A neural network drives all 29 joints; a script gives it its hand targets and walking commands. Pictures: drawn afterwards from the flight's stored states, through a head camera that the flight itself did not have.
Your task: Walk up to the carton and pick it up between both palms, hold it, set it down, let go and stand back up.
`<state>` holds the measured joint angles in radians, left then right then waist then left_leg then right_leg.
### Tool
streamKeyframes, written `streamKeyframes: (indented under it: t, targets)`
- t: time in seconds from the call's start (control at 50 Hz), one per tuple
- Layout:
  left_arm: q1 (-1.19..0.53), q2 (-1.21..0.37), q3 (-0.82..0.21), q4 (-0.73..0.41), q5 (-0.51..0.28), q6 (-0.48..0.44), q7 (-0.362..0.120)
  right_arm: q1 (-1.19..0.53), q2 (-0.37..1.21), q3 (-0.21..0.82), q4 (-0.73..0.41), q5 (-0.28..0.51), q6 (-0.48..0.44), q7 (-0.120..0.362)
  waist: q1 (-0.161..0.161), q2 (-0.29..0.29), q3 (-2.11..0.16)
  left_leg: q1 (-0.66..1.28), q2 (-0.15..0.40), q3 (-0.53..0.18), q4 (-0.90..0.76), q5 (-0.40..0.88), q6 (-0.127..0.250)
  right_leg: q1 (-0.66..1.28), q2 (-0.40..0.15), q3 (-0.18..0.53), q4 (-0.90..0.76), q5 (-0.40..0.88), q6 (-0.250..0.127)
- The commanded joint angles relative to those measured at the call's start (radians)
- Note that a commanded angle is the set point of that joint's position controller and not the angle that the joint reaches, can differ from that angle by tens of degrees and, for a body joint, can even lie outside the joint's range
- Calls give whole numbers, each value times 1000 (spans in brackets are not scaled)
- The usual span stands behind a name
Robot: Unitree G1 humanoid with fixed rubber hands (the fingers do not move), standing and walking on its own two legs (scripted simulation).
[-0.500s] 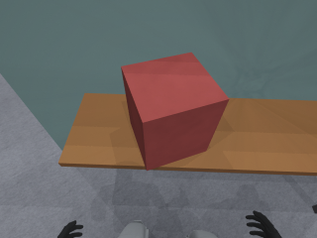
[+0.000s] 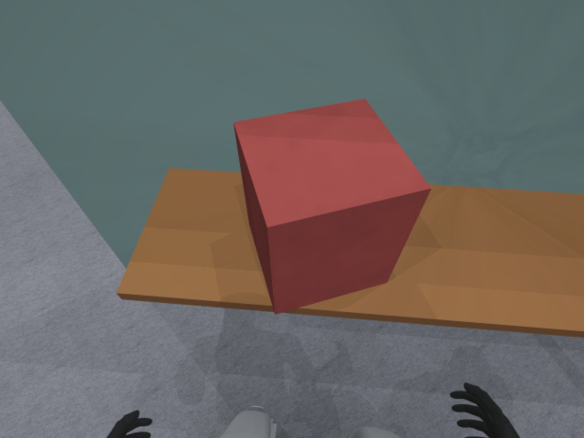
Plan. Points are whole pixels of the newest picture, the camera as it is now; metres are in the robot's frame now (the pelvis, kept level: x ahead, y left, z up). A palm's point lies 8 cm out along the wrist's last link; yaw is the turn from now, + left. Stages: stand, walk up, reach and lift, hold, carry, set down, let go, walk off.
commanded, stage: walk up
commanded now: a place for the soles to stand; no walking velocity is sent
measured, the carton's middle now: (318, 210) +0.44 -0.02 +0.03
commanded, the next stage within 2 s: reach and lift in 0.04 s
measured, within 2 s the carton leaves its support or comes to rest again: neither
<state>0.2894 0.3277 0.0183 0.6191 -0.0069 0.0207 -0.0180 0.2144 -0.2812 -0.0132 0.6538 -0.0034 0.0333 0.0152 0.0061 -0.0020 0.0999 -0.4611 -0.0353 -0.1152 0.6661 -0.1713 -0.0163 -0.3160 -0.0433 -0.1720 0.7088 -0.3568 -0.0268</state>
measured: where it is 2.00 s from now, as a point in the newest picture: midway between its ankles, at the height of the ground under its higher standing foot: outside the picture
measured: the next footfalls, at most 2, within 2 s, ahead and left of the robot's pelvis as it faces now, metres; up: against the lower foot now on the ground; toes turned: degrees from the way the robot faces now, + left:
none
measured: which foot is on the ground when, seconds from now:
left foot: down 0.00-1.00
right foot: down 0.00-1.00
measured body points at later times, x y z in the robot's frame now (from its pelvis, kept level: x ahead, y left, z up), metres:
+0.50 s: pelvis +0.05 -0.02 +0.02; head +0.04 +0.01 +0.47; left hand +0.26 +0.19 -0.08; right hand +0.15 -0.28 -0.07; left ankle +0.11 +0.12 -0.71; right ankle +0.02 -0.10 -0.71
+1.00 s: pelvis +0.09 -0.03 +0.03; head +0.09 -0.03 +0.48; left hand +0.27 +0.16 -0.03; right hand +0.22 -0.28 -0.05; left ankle +0.11 +0.12 -0.71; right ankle +0.02 -0.10 -0.71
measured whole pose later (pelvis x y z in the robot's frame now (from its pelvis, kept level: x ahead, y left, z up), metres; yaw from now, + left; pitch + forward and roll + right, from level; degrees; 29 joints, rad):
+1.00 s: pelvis +0.09 -0.03 +0.03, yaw -6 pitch +0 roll +1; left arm 0.32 0.05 0.06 0.43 0.04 -0.21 0.10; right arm 0.17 -0.32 0.19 0.92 0.22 -0.51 0.13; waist 0.04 -0.04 0.00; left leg -0.19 0.05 0.01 0.34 -0.16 -0.06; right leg -0.08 0.03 -0.05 0.37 -0.29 -0.06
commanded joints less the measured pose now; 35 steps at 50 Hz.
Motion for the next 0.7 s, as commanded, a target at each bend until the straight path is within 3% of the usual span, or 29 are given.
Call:
streamKeyframes:
  t: [0.0, 0.02, 0.04, 0.06, 0.08, 0.14, 0.2, 0.28, 0.34, 0.42, 0.48, 0.56, 0.68]
  targets:
    - [8, 186, 63, -87, 2, -28, 15, -12, -151, -58, -97, -8, -34, 1, -22, -44, -119, 95, 14, -10, -1, -73, 38, -30, -212, 257, -319, -63, -91]
    - [-3, 187, 63, -90, 3, -26, 16, -7, -152, -58, -94, -11, -36, 1, -26, -47, -117, 106, 16, -6, 11, -67, 35, -39, -222, 251, -310, -35, -96]
    - [-396, 159, 78, -251, -48, 99, 49, -337, -50, -135, 33, -83, -183, 3, -31, -23, -212, 120, 63, 131, -7, -202, 15, -153, -9, 134, -188, -279, -19]
    - [-334, 89, 61, -234, -24, 158, 74, -235, -83, -139, 131, -70, -233, 16, -36, -42, -139, 158, 70, 141, -50, -261, 28, -151, -22, 154, -198, -322, -51]
    - [-296, 84, 63, -247, 0, 185, 74, -204, -90, -145, 144, -84, -255, 23, -37, -58, -123, 213, 69, 141, -64, -284, 40, -147, -24, 157, -197, -316, -58]
    - [-230, 78, 66, -266, -1, 213, 64, -164, -95, -123, 143, -73, -284, 30, -29, -89, -128, 367, 47, 155, -93, -194, 28, -167, -8, 148, -265, -283, -25]
    - [-191, 40, 44, -282, -14, 205, 88, -143, -97, -117, 148, -48, -279, 41, -24, -16, -98, 376, 40, 176, -175, -156, 5, -98, 33, 124, -312, -213, -9]
    - [-127, 12, 49, -234, 2, 217, 124, -158, -130, -117, 137, 2, -246, 75, 25, 93, -31, 322, 32, 171, -272, -113, -8, -5, 59, 106, -318, -123, -7]
    - [-162, -6, 70, -202, 26, 222, 135, -200, -118, -91, 97, 21, -237, 94, 53, 103, 1, 341, 16, 184, -285, -62, -10, 3, 57, 115, -364, -118, -9]
    - [-187, -40, 89, -203, 50, 181, 145, -219, -105, -45, 41, 44, -256, 120, 84, 65, -11, 398, 13, 186, -292, 11, 0, -8, 54, 132, -402, -61, -6]
    - [-164, -61, 92, -216, 46, 125, 147, -195, -119, -22, 25, 66, -284, 137, 95, 20, -62, 455, 18, 180, -279, 106, 6, -11, 49, 144, -408, 54, -5]
    - [-120, -82, 93, -240, 31, 30, 136, -149, -140, 15, 30, 104, -341, 145, 98, -35, -156, 504, 24, 164, -255, 279, 3, 38, 40, 158, -394, 330, 8]
    - [-50, -114, 90, -289, 15, -104, 117, -98, -171, 65, 80, 144, -443, 112, 59, -84, -274, 470, 30, 138, -262, 458, -20, 213, 15, 184, -350, 800, 32]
